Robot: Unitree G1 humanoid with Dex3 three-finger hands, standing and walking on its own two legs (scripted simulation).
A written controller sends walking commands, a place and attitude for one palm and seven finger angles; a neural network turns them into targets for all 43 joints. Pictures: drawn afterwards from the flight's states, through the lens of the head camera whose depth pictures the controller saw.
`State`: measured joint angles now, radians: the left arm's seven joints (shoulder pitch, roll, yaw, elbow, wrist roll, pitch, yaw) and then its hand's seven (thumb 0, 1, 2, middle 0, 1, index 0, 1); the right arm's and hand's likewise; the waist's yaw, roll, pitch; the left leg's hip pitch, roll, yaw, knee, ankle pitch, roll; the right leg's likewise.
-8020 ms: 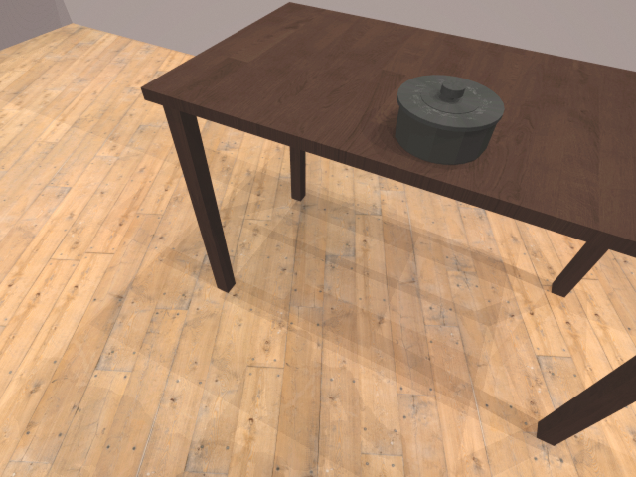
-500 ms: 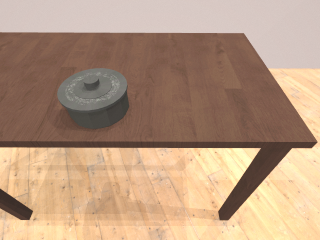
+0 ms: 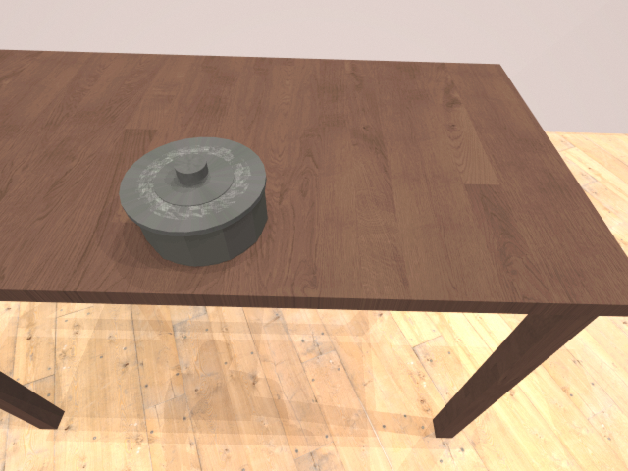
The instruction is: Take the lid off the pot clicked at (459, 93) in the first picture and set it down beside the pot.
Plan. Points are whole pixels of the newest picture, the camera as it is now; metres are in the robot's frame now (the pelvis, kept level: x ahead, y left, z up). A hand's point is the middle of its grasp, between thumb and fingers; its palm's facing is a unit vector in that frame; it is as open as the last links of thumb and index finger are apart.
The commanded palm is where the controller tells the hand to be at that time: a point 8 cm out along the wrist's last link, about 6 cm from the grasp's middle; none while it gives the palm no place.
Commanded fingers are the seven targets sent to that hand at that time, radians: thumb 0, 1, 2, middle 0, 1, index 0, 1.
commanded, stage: look again from close up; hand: left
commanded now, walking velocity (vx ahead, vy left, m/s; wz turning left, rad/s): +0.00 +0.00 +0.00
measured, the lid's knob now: (191, 167) +0.44 +0.20 +0.15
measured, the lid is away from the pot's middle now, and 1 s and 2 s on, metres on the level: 0.00 0.00 0.00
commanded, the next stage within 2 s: shuffle to correct the standing spot in 0.70 s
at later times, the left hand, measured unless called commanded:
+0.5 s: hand out of the picture +0.03 +0.18 -0.18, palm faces +0.03 -0.98 -0.21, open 7.4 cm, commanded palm none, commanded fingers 0.00 0.90 0.90 -0.20 -0.30 -0.20 -0.30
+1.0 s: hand out of the picture +0.02 +0.19 -0.18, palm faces +0.04 -0.98 -0.21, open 7.4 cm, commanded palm none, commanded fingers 0.00 0.90 0.90 -0.20 -0.30 -0.20 -0.30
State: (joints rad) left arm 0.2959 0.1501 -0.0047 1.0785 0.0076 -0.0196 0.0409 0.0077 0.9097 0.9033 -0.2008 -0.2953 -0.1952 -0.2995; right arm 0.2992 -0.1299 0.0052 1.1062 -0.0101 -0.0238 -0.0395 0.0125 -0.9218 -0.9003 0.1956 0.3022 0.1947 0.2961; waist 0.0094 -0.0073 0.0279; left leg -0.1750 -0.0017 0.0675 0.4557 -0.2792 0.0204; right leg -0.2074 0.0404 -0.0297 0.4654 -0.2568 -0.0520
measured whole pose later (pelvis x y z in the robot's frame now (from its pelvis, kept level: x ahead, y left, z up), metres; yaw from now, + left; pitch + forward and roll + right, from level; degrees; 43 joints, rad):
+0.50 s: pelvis +0.02 +0.01 +0.00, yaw +0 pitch +0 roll +0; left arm 0.27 0.16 0.00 1.08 0.01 -0.02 0.05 0.01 0.91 0.90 -0.20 -0.30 -0.19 -0.30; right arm 0.28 -0.14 0.01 1.12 -0.01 -0.02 -0.04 0.01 -0.92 -0.90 0.20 0.30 0.19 0.30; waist 0.00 -0.01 0.05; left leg -0.12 -0.02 0.07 0.43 -0.30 0.03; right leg -0.16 0.03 -0.02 0.46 -0.29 -0.04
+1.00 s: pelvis +0.01 +0.01 +0.00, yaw +0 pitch +0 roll +0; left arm 0.28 0.15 0.01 1.05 0.01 -0.01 0.06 0.01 0.91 0.90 -0.20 -0.30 -0.20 -0.30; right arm 0.27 -0.14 -0.01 1.09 0.00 0.00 -0.05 0.01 -0.92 -0.90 0.20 0.30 0.20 0.30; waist 0.02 -0.01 0.07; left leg -0.15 -0.02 0.08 0.45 -0.30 0.03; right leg -0.19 0.03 -0.02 0.47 -0.28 -0.04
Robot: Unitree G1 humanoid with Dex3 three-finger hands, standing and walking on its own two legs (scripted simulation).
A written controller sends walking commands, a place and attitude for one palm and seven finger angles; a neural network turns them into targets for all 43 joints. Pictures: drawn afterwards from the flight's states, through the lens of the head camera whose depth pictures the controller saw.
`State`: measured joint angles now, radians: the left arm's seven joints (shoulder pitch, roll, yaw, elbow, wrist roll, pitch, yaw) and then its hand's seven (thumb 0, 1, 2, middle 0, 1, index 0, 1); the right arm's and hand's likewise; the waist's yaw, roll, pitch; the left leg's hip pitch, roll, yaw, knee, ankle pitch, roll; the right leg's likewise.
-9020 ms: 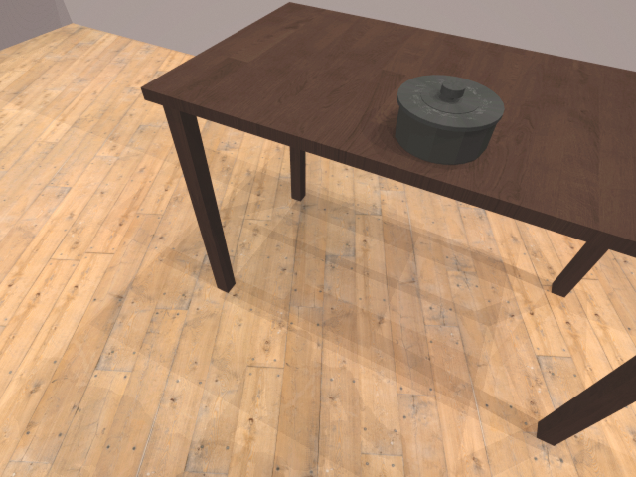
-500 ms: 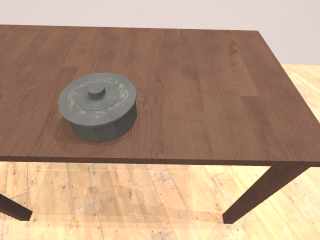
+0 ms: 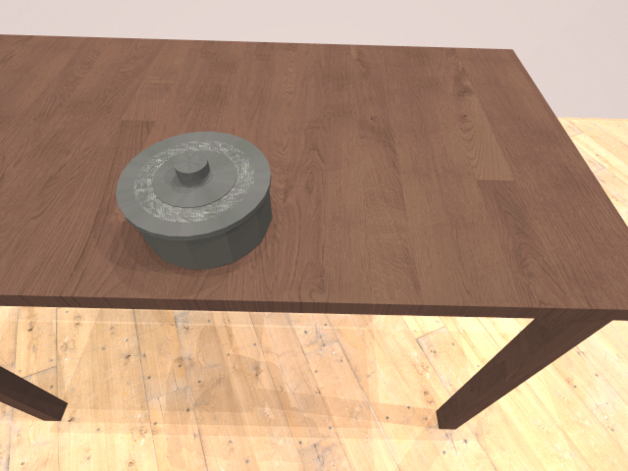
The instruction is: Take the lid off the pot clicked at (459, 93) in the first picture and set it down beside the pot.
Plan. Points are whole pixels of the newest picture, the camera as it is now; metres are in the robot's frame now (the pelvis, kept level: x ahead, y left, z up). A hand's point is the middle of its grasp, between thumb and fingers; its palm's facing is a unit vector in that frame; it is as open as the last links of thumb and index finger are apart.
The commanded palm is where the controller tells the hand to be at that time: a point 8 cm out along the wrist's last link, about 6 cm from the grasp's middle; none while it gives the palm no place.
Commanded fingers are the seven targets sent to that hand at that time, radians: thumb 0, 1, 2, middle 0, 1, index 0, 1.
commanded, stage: come to a stop and stand still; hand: left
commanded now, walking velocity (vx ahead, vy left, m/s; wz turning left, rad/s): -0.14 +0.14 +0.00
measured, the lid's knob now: (192, 166) +0.43 +0.19 +0.15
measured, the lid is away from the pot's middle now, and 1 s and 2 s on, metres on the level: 0.00 0.00 0.00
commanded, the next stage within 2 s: look again from close up in 1.14 s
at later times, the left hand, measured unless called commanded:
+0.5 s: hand out of the picture -0.03 +0.18 -0.18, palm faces +0.02 -0.98 -0.20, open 7.4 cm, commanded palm none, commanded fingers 0.00 0.90 0.90 -0.20 -0.30 -0.20 -0.30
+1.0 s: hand out of the picture +0.07 +0.17 -0.17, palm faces +0.02 -0.97 -0.23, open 7.4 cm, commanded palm none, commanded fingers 0.00 0.90 0.90 -0.20 -0.30 -0.20 -0.30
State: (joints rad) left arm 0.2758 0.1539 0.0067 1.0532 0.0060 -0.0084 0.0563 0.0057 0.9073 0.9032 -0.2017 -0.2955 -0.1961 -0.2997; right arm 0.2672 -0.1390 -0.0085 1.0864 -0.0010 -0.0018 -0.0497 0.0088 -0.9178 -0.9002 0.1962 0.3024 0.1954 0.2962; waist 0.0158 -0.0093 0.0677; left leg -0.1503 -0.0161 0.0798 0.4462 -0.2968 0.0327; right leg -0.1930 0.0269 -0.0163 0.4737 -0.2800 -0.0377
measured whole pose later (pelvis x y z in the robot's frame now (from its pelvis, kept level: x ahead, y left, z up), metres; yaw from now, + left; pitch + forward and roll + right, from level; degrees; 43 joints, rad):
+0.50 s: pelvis -0.01 +0.01 -0.01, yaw +0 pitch +0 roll +0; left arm 0.35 0.15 -0.02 1.06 0.02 -0.02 0.04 0.00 0.90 0.90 -0.20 -0.30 -0.19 -0.30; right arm 0.32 -0.15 0.00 1.05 -0.02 0.01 -0.01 0.00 -0.91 -0.90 0.20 0.30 0.20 0.30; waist 0.01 0.01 0.03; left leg -0.21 -0.01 0.08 0.55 -0.34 0.05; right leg -0.24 0.01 -0.04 0.55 -0.31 -0.02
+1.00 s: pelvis +0.02 -0.01 +0.00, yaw +0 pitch +1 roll +0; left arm 0.23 0.17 -0.01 1.03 0.00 -0.02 0.05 0.01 0.91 0.90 -0.20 -0.30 -0.19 -0.30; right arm 0.24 -0.17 0.01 1.08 -0.01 -0.02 -0.04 0.01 -0.92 -0.90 0.20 0.30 0.19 0.30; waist -0.01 0.01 0.04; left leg -0.13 -0.01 0.08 0.46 -0.34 0.02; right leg -0.18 0.02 -0.05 0.51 -0.34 -0.04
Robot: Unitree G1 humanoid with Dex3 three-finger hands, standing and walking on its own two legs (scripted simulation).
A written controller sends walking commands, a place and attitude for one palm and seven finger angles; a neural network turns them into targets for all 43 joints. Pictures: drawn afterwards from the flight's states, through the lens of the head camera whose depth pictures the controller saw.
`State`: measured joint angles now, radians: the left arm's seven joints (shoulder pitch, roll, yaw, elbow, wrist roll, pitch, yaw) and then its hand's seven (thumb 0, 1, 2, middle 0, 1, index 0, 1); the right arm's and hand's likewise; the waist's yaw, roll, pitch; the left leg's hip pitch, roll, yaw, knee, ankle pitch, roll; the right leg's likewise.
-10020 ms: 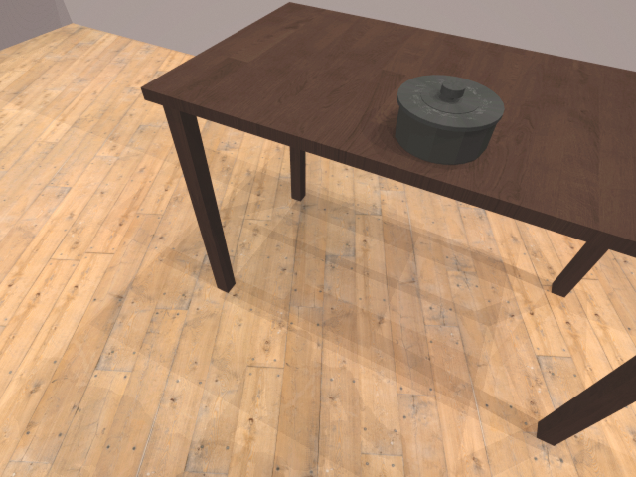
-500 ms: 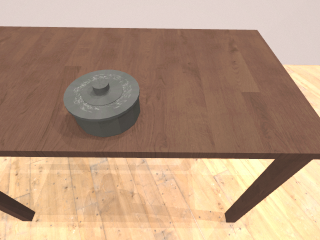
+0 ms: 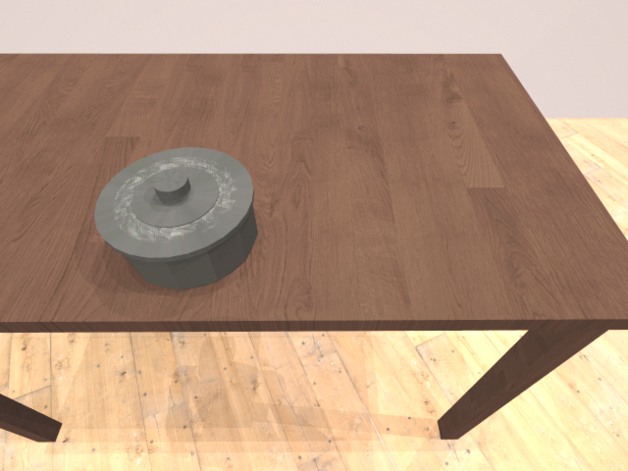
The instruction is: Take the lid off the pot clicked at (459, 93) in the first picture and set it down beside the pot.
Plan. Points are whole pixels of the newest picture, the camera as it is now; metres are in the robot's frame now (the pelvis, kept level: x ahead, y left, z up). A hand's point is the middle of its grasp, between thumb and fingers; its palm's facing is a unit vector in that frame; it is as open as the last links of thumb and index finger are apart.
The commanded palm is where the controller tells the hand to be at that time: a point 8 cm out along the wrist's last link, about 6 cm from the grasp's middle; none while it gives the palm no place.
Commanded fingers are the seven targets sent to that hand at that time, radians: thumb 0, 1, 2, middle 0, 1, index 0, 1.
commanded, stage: come to a stop and stand still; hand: left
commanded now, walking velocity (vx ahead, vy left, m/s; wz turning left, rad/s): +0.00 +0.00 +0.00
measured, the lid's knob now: (171, 184) +0.41 +0.20 +0.15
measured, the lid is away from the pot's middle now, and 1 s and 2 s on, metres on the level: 0.00 0.00 0.00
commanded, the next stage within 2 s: look again from close up in 0.14 s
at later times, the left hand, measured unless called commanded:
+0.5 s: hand out of the picture -0.01 +0.16 -0.17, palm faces +0.02 -0.98 -0.21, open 7.4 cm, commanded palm none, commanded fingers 0.00 0.90 0.90 -0.20 -0.30 -0.20 -0.30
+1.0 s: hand out of the picture -0.03 +0.16 -0.17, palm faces +0.01 -0.98 -0.19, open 7.4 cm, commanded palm none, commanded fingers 0.00 0.90 0.90 -0.20 -0.30 -0.20 -0.30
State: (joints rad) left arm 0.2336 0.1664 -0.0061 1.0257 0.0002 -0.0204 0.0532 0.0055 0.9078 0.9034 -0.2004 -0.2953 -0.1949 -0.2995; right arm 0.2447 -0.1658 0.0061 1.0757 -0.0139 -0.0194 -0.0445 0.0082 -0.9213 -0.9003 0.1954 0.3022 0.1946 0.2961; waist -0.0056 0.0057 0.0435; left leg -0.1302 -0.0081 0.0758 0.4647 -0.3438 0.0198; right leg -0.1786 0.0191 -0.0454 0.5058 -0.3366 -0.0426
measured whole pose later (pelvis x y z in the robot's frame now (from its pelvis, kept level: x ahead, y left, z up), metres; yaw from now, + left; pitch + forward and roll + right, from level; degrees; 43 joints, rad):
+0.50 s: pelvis -0.01 -0.01 +0.00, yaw +0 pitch +0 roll +1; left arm 0.28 0.16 -0.01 1.06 0.00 -0.01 0.05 0.00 0.91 0.90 -0.20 -0.30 -0.20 -0.30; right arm 0.26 -0.15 0.02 1.11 -0.01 -0.02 -0.04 0.01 -0.92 -0.90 0.20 0.30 0.19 0.30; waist 0.00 0.00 0.07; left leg -0.12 0.01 0.07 0.41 -0.30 0.00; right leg -0.16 0.04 -0.05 0.44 -0.28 -0.06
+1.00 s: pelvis -0.03 -0.01 +0.01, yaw -1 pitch -1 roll +0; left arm 0.30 0.14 -0.02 1.08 0.00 -0.01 0.05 0.01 0.91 0.90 -0.20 -0.30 -0.19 -0.30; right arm 0.29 -0.12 0.02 1.13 -0.01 -0.02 -0.04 0.00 -0.91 -0.90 0.20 0.30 0.19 0.30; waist 0.00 0.00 0.07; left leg -0.14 0.01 0.08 0.43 -0.28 0.01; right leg -0.18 0.04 -0.04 0.44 -0.26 -0.06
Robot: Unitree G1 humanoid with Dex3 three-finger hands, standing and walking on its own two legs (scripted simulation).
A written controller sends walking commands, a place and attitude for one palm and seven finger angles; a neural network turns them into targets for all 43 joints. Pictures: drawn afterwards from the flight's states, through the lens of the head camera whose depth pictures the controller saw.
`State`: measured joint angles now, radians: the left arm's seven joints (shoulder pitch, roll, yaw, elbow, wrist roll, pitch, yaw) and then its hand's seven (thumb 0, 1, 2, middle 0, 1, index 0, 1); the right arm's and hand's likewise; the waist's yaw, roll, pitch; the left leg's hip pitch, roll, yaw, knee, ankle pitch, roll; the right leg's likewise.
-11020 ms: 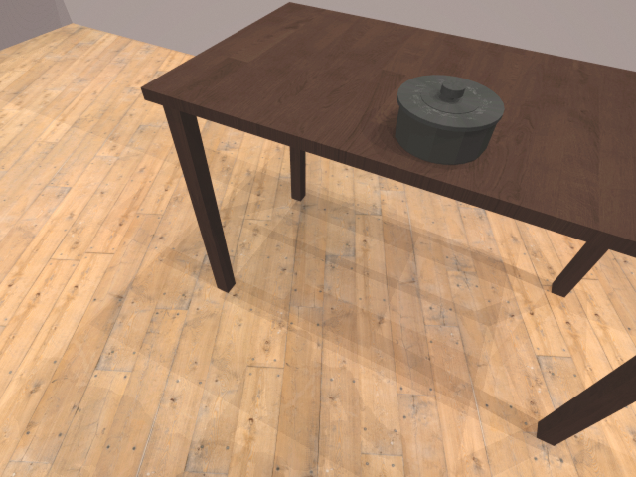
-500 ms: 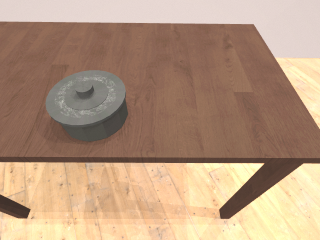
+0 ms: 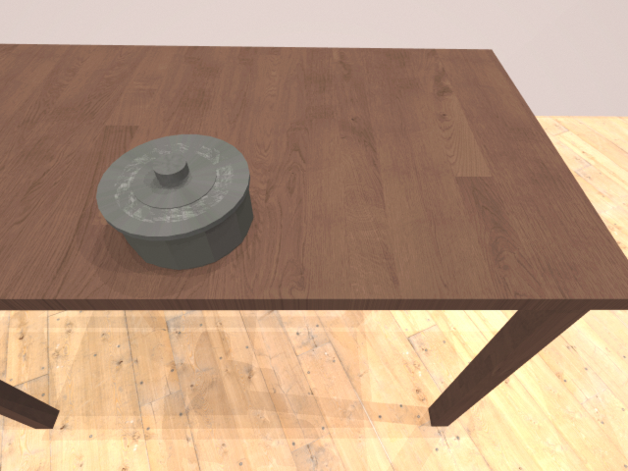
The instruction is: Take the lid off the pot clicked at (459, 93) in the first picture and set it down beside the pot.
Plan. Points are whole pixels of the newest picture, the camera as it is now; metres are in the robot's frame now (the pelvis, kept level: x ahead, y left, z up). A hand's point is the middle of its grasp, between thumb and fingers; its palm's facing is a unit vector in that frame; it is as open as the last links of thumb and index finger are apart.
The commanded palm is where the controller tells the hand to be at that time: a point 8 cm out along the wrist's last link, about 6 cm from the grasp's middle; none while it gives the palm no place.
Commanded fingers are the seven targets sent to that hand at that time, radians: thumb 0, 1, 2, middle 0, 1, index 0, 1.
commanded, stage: look again from close up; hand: left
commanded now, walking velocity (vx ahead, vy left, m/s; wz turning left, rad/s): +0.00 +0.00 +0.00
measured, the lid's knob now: (171, 168) +0.43 +0.22 +0.15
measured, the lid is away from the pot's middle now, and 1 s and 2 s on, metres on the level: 0.00 0.00 0.00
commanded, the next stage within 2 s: shuffle to correct the standing spot in 0.24 s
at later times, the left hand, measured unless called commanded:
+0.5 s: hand out of the picture -0.02 +0.18 -0.18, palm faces +0.06 -0.98 -0.20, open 7.4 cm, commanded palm none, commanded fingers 0.00 0.90 0.90 -0.20 -0.30 -0.20 -0.30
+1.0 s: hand out of the picture -0.01 +0.25 -0.17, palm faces +0.06 -0.97 -0.24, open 7.4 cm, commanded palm none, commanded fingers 0.00 0.90 0.90 -0.20 -0.30 -0.20 -0.30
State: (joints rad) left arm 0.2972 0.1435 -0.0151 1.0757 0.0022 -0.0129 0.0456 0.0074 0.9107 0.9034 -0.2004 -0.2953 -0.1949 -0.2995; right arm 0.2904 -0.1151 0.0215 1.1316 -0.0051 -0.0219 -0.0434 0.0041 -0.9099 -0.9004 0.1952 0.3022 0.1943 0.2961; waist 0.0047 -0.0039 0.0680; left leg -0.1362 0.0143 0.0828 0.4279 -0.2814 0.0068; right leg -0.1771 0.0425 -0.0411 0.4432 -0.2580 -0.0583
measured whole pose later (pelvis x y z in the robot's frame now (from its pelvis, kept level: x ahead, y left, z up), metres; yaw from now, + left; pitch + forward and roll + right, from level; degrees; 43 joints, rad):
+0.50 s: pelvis -0.01 +0.01 +0.00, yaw +1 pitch +0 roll +0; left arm 0.29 0.14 0.00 1.04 0.01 0.00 0.05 0.01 0.91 0.90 -0.20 -0.30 -0.20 -0.30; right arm 0.29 -0.12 0.00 1.09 0.00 0.00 -0.04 0.00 -0.91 -0.90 0.20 0.30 0.19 0.30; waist 0.01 0.00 0.08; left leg -0.20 -0.01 0.08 0.50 -0.29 0.03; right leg -0.24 0.01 -0.05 0.51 -0.27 -0.04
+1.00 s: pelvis -0.05 +0.06 -0.01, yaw +2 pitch +1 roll +2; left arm 0.27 0.20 0.02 0.94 0.01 0.01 0.03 0.00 0.90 0.90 -0.20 -0.30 -0.19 -0.30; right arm 0.28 -0.14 -0.03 1.01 -0.03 0.01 -0.02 0.01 -0.93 -0.90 0.20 0.30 0.20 0.30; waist 0.00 -0.03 0.05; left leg -0.28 -0.02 0.05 0.50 -0.25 0.02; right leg -0.26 -0.01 -0.02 0.59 -0.38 -0.01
